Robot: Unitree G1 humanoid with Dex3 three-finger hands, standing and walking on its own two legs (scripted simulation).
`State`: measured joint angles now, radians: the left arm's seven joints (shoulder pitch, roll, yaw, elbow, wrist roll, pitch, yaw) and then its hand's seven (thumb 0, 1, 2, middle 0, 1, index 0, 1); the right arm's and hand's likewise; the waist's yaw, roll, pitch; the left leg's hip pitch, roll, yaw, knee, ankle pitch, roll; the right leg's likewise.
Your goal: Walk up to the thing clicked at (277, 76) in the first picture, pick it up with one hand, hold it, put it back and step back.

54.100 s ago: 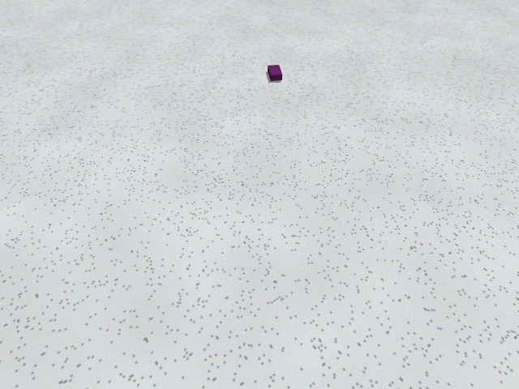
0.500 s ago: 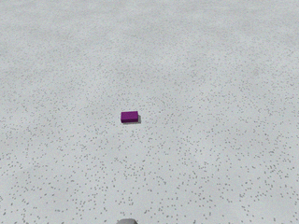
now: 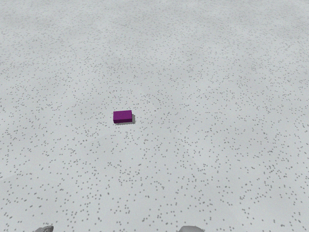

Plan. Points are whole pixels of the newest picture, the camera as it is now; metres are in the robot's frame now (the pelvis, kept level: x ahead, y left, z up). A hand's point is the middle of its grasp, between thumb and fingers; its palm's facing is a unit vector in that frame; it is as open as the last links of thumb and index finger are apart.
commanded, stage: step back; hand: left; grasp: from above
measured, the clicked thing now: (122, 116) +1.00 +0.24 -0.73
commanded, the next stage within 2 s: stand in 0.14 s
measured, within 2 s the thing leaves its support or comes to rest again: neither
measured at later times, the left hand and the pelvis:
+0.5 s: hand out of the picture +0.11 +0.24 -0.13, palm faces +0.01 -0.95 -0.33, open 7.4 cm; pelvis +0.01 +0.00 +0.02, yaw +1 degrees
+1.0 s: hand out of the picture +0.07 +0.24 -0.13, palm faces -0.01 -0.93 -0.36, open 7.4 cm; pelvis +0.01 -0.02 +0.02, yaw +1 degrees
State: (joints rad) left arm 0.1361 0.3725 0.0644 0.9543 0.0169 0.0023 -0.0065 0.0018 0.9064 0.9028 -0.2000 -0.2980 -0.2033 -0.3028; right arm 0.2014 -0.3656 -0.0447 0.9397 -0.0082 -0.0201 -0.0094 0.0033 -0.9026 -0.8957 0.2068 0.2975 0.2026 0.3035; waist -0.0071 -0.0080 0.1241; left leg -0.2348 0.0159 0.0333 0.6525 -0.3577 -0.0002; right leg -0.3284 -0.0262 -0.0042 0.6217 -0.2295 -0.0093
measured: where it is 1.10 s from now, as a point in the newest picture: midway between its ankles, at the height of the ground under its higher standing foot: outside the picture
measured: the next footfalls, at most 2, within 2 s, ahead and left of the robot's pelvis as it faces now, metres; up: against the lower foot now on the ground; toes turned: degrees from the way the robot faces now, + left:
none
